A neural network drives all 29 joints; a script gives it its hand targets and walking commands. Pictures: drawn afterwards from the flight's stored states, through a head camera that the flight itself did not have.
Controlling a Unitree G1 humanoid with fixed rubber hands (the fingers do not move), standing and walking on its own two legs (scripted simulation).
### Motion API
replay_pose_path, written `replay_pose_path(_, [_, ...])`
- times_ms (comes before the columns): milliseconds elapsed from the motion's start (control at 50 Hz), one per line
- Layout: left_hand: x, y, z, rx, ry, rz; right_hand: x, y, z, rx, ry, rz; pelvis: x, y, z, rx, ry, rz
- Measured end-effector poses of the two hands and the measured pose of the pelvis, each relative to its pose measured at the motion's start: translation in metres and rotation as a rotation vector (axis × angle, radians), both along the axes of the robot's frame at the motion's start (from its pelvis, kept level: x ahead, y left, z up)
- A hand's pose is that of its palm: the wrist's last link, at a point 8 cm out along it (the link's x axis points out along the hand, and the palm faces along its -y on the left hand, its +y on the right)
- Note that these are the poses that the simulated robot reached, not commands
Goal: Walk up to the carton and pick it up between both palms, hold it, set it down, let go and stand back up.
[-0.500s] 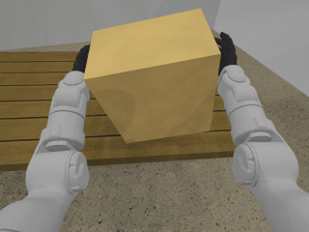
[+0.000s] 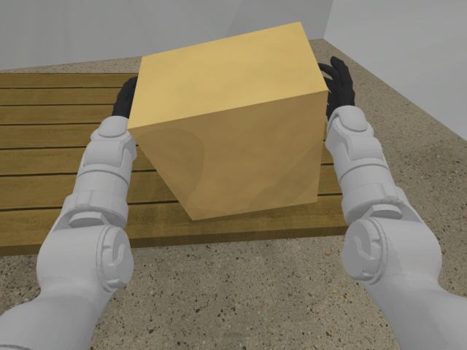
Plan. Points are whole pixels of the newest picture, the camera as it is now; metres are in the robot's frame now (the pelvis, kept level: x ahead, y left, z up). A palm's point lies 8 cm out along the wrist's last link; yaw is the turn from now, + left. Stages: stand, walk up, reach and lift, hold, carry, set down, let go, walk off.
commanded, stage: set down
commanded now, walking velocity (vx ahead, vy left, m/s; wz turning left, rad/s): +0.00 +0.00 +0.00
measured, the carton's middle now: (238, 136) +0.45 -0.01 +0.15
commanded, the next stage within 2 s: none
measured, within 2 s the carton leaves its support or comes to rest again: neither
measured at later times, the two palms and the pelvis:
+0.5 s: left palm (129, 124) +0.45 +0.18 +0.18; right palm (335, 113) +0.44 -0.18 +0.21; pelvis +0.01 +0.00 +0.00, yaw +0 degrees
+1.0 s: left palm (133, 128) +0.46 +0.18 +0.16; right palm (330, 120) +0.45 -0.18 +0.19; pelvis +0.02 +0.00 +0.00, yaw +0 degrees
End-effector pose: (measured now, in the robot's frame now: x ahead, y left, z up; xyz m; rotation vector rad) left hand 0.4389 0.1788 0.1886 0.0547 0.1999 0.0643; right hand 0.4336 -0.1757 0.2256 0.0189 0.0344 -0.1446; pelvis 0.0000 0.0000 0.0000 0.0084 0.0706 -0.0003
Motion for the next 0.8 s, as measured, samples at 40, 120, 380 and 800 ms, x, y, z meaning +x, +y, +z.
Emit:
replay_pose_path(40, [0.001,0.0,0.001,0.001,-0.006,0.0,0.0,0.0,-0.001,0.003,-0.006,-0.001,0.001,0.0,0.0,0.0,0.001,0.0])
replay_pose_path(120, [0.002,0.0,0.001,0.003,-0.01,-0.001,0.001,0.0,-0.002,0.004,-0.01,-0.002,0.001,0.0,0.0,0.001,0.002,0.0])
replay_pose_path(380, [0.007,-0.002,-0.009,0.005,0.02,-0.007,0.005,-0.002,-0.013,0.009,0.023,-0.01,0.004,-0.001,0.0,0.003,0.008,0.0])
replay_pose_path(800, [0.019,-0.001,-0.024,0.015,0.047,-0.017,0.016,-0.002,-0.029,0.019,0.056,-0.016,0.012,-0.002,0.001,0.009,0.024,-0.002])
